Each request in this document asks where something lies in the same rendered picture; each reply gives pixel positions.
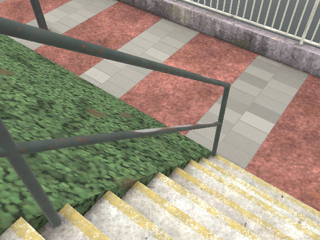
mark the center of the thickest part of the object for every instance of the stairs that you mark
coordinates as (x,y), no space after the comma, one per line
(213,199)

